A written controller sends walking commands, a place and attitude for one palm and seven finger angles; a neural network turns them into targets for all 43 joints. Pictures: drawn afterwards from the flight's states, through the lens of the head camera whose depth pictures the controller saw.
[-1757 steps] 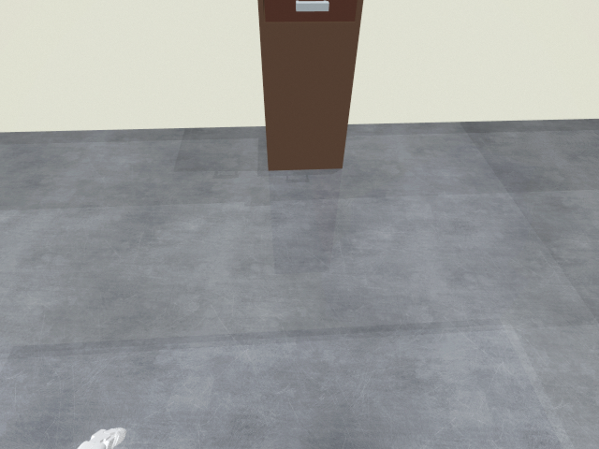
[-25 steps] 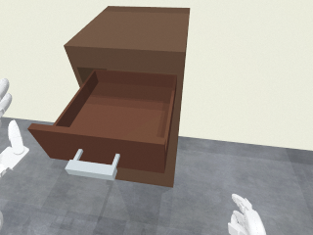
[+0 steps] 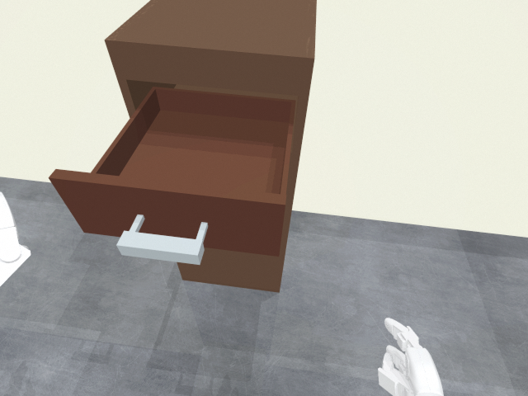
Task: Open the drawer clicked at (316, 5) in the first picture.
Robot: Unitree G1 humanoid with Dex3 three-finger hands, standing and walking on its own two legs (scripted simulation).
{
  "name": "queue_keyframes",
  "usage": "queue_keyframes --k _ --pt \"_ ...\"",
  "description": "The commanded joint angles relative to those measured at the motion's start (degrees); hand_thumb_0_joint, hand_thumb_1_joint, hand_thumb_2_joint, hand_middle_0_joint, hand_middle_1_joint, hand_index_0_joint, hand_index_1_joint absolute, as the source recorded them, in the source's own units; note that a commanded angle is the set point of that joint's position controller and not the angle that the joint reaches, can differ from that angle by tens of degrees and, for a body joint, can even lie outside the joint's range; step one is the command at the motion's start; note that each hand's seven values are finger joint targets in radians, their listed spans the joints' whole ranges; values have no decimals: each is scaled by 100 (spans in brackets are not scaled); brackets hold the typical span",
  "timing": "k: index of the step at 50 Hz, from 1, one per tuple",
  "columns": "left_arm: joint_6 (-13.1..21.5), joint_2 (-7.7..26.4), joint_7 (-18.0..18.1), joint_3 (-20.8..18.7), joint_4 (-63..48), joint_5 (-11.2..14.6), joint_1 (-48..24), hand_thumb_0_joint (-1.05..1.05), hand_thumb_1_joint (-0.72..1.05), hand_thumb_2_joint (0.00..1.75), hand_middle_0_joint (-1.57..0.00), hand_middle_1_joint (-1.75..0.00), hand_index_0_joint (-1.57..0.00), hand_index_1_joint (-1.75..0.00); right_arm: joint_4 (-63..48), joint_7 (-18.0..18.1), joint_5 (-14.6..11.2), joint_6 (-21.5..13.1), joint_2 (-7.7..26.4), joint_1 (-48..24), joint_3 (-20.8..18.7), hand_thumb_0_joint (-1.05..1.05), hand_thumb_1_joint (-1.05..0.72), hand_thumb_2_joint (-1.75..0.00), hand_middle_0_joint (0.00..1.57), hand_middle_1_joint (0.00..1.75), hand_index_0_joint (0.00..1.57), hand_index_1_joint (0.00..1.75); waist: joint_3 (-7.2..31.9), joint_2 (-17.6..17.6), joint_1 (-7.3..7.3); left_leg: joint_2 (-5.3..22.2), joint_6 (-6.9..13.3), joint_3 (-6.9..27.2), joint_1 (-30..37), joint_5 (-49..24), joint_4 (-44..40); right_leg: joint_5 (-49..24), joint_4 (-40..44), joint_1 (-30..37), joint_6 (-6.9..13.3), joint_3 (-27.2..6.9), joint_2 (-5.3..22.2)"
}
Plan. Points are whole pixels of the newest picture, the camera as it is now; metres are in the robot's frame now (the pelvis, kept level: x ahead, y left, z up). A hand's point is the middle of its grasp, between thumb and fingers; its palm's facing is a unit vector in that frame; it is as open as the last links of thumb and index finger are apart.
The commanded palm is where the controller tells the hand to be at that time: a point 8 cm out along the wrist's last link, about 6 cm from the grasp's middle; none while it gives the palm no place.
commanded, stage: step back with the hand held close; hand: left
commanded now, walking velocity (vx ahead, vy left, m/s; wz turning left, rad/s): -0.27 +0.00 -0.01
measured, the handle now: (166, 235) +0.34 +0.18 +0.06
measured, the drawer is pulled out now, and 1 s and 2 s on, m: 0.30 0.30 0.30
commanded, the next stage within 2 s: stop stepping back and stand still in 0.54 s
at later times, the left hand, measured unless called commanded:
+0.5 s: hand out of the picture +0.10 +0.20 +0.23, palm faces +0.36 -0.80 -0.47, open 7.4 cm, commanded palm +0.02 +0.26 +0.25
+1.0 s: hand out of the picture -0.07 +0.20 +0.25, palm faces +0.45 -0.76 -0.46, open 7.4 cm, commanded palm -0.12 +0.24 +0.25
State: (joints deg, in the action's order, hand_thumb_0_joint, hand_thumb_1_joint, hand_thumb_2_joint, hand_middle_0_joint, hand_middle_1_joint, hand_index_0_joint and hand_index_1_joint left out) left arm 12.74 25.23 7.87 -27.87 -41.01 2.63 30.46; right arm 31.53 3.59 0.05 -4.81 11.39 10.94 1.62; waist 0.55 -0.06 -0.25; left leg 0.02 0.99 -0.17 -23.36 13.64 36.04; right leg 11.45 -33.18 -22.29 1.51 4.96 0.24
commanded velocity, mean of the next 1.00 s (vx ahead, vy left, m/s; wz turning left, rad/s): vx -0.11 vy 0.01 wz -0.01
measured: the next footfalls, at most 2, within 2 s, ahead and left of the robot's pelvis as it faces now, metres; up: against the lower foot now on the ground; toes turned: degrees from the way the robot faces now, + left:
right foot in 0.42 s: -0.13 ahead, -0.12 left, +0.00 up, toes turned -2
left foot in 0.66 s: -0.08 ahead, +0.08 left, +0.00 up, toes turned +2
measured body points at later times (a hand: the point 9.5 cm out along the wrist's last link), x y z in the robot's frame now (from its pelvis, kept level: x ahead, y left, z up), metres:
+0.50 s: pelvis -0.11 -0.02 +0.00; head -0.07 -0.01 +0.45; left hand +0.07 +0.24 +0.26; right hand +0.07 -0.23 -0.08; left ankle +0.03 +0.10 -0.71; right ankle -0.17 -0.12 -0.73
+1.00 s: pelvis -0.25 -0.04 +0.01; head -0.26 -0.02 +0.46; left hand -0.10 +0.23 +0.28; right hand -0.09 -0.27 -0.07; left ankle -0.21 +0.08 -0.67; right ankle -0.22 -0.11 -0.72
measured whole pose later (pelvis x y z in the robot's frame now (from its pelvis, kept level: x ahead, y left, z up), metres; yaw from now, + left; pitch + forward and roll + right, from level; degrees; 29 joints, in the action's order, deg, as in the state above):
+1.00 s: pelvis -0.25 -0.04 +0.01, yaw +0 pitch +0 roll +1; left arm 12.8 27.0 7.8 -27.8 -42.5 2.0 31.4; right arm 36.6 3.2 0.7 -4.6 10.9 14.3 1.6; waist 3.1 3.4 -0.7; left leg -0.6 -0.7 -2.0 -30.4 20.4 55.3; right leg 15.2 -30.5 -17.1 4.7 3.4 -0.9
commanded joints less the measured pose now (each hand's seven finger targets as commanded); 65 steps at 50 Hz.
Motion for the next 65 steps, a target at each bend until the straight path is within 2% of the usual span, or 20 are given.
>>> queue_keyframes --k 1,5,8,11,19,21,23,25,27,31,34,42,44,46,48,51,56,59,61,65 --pt "249 900 224 -442 -795 19 -602 0 90 90 -20 -30 -20 -30 -682 73 -57 -261 818 -291 -408 0 -90 -90 20 30 20 30 334 696 133 26 -75 90 513 1112 670 2057 2019 -771 378 -1721 1419" --pt "210 963 258 -443 -938 -17 -734 0 90 90 -20 -30 -20 -30 -689 111 5 -225 821 -364 -327 0 -90 -90 20 30 20 30 315 329 139 233 34 292 587 1002 -332 1861 1520 -711 171 -951 1061" --pt "337 1052 290 -653 -1293 -76 -630 0 90 90 -20 -30 -20 -30 -851 164 41 -285 947 -476 -362 0 -90 -90 20 30 20 30 262 -1896 40 1437 494 1929 -1311 2495 -2541 1443 -1092 692 -158 -386 -79" --pt "395 973 298 -703 -1194 -117 -440 0 90 90 -20 -30 -20 -30 -757 79 117 -465 768 -284 -459 0 -90 -90 20 30 20 30 565 -1215 46 1704 697 1794 -1159 1548 -2419 1638 -2548 723 -152 -668 -248" --pt "340 923 133 -569 -1253 128 -477 0 90 90 -20 -30 -20 -30 -312 -98 107 -715 844 -467 -370 0 -90 -90 20 30 20 30 869 -1250 -16 1332 448 1229 588 -1260 -1726 1065 404 900 -140 -287 -332" --pt "405 1097 49 -705 -1168 165 -449 0 90 90 -20 -30 -20 -30 -325 -141 23 -666 806 -531 -374 0 -90 -90 20 30 20 30 965 -510 -42 912 162 742 656 -935 -1091 -130 1418 970 48 -637 86" --pt "514 1629 96 -1132 -1124 229 -302 0 90 90 -20 -30 -20 -30 -329 -132 -51 -555 662 -612 -336 0 -90 -90 20 30 20 30 1123 825 -81 78 -308 -127 467 457 601 -1938 1818 576 473 -1832 1586" --pt "438 1438 130 -1041 -1080 156 -28 0 90 90 -20 -30 -20 -30 -506 -72 -245 -526 683 -769 -379 0 -90 -90 20 30 20 30 1285 1151 -158 -167 -275 168 -707 1342 2088 -4873 1005 1478 308 -1436 1787" --pt "273 1444 68 -1144 -914 71 237 0 90 90 -20 -30 -20 -30 -576 18 -106 -401 486 -796 -255 0 -90 -90 20 30 20 30 1204 893 -109 17 -347 -78 -908 1177 1598 -5274 746 1728 444 -1157 1573" --pt "224 1085 20 -647 -881 100 -259 0 90 90 -20 -30 -20 -30 -409 153 -32 -269 619 -671 -199 0 -90 -90 20 30 20 30 608 93 141 -52 -319 -304 388 -633 -1042 -4299 473 1231 143 -680 729" --pt "261 956 65 -508 -926 111 -3 0 90 90 -20 -30 -20 -30 -487 66 -42 -377 854 -273 -486 0 -90 -90 20 30 20 30 1347 -1000 18 1643 369 1018 2039 -5039 -1253 925 -562 220 -207 -593 -16" --pt "182 1078 191 -781 -1565 53 340 0 90 90 -20 -30 -20 -30 -807 -31 -41 -517 797 -501 -353 0 -90 -90 20 30 20 30 638 -1005 96 883 147 613 -764 2358 -2338 1222 224 1935 -131 -98 -168" --pt "177 1202 228 -868 -1316 16 87 0 90 90 -20 -30 -20 -30 -805 -3 23 -384 776 -550 -389 0 -90 -90 20 30 20 30 225 -242 157 260 -129 172 -617 2175 -1085 2459 1467 1042 297 -951 368" --pt "132 1301 260 -807 -1107 17 -323 0 90 90 -20 -30 -20 -30 -581 36 15 -274 766 -505 -460 0 -90 -90 20 30 20 30 37 1253 41 -93 -263 -95 -217 1202 2215 4398 2818 -740 1063 -3342 2026" --pt "208 1221 196 -791 -739 -12 -810 0 90 90 -20 -30 -20 -30 -372 43 57 -280 869 -441 -456 0 -90 -90 20 30 20 30 -151 822 178 84 -197 56 -900 807 3239 3539 2720 -655 990 -2991 1967" --pt "248 941 152 -468 -10 -57 -899 0 90 90 -20 -30 -20 -30 -380 82 70 -273 636 -295 -312 0 -90 -90 20 30 20 30 32 411 200 356 -54 -209 -268 641 1539 2847 2291 -457 693 -1506 1454" --pt "210 643 209 -1 -49 -74 -928 0 90 90 -20 -30 -20 -30 -349 220 38 -520 715 -125 -318 0 -90 -90 20 30 20 30 104 425 163 78 150 -716 873 1218 -980 2834 1769 50 459 -1179 1068" --pt "360 818 279 -194 -1098 -89 -778 0 90 90 -20 -30 -20 -30 -610 155 45 -573 917 -81 -396 0 -90 -90 20 30 20 30 232 -1595 179 1844 924 2125 1397 2610 -2405 1670 -1134 -826 -142 18 -105" --pt "429 1200 243 -544 -1400 -128 -666 0 90 90 -20 -30 -20 -30 -481 90 51 -675 720 -138 -406 0 -90 -90 20 30 20 30 172 -1148 220 1998 1069 2137 992 1768 -2564 1474 -2431 -1035 -153 -309 83" --pt "394 1084 263 -619 -1332 -122 14 0 90 90 -20 -30 -20 -30 -423 14 16 -789 708 -251 -358 0 -90 -90 20 30 20 30 -101 -1451 63 1565 766 833 140 1467 -2331 1162 -1329 -27 -181 -59 201"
